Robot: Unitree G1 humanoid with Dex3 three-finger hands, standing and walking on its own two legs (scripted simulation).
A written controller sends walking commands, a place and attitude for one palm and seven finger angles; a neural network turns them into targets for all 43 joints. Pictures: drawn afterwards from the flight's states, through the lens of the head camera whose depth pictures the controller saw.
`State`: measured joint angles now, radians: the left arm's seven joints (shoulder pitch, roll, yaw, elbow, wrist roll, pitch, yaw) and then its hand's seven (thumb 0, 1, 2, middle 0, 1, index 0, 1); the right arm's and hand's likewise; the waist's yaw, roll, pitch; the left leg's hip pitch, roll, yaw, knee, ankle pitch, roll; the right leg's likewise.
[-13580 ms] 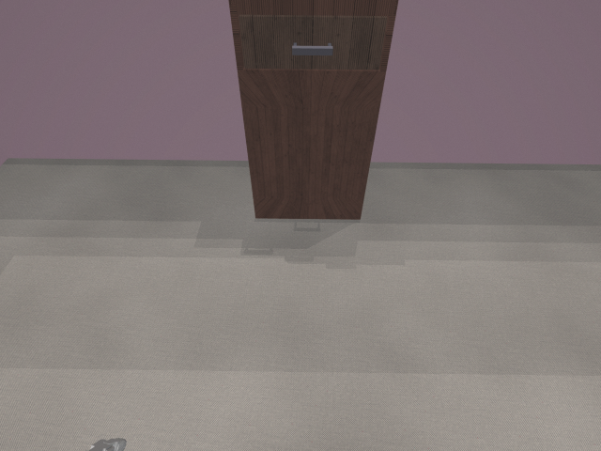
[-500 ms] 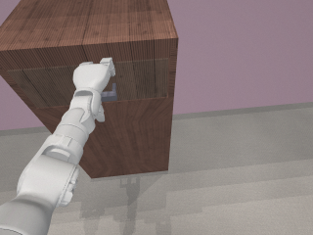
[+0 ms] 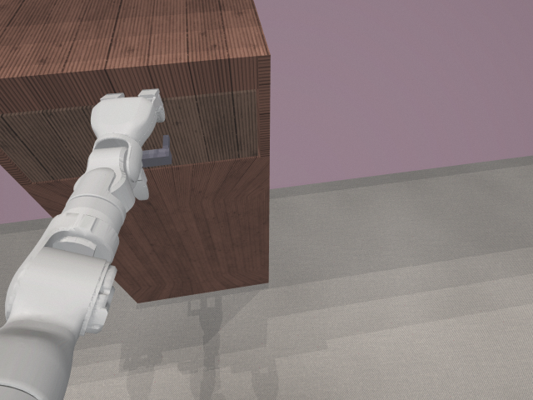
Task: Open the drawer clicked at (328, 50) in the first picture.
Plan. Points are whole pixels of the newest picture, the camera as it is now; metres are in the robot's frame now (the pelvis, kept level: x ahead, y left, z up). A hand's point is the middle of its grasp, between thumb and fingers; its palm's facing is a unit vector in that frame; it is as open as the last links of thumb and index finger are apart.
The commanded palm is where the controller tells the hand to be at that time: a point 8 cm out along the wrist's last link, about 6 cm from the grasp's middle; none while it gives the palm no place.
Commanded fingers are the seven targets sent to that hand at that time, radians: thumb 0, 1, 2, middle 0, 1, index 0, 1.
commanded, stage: move the hooked fingers above the handle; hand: left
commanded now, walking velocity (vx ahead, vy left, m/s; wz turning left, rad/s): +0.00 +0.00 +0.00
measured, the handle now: (135, 151) +0.54 +0.20 +0.05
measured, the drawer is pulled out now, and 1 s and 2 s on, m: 0.00 0.00 0.00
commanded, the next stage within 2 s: lower the fingers behind the handle in 1.48 s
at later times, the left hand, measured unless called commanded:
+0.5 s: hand (133, 146) +0.50 +0.18 +0.10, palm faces -0.01 -0.03 -1.00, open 13.7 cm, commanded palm +0.48 +0.21 +0.15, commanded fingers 0.00 -0.50 0.30 -0.30 -1.20 -0.30 -1.20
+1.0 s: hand (127, 146) +0.50 +0.19 +0.10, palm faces +0.03 -0.06 -1.00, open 13.8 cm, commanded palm +0.46 +0.21 +0.16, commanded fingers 0.00 -0.50 0.30 -0.30 -1.20 -0.30 -1.20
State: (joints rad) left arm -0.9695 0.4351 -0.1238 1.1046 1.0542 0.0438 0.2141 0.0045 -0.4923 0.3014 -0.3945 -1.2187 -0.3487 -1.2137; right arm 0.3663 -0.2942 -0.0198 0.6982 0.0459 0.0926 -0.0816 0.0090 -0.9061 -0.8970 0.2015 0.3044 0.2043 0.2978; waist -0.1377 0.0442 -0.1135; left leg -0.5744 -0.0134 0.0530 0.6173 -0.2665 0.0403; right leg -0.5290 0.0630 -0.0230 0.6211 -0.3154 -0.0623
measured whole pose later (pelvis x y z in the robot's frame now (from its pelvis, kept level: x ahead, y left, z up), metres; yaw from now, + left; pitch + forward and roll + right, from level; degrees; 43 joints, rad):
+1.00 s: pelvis +0.04 +0.01 +0.00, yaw +0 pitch +11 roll +0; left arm -0.77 0.37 -0.12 0.86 1.01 0.06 0.18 0.01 -0.49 0.30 -0.37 -1.23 -0.32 -1.20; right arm 0.26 -0.26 -0.03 0.68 0.03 0.15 -0.02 0.01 -0.91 -0.90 0.20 0.30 0.20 0.30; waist -0.05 0.07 -0.14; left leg -0.47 -0.04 0.07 0.58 -0.31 0.06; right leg -0.43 0.04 0.00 0.59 -0.36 -0.04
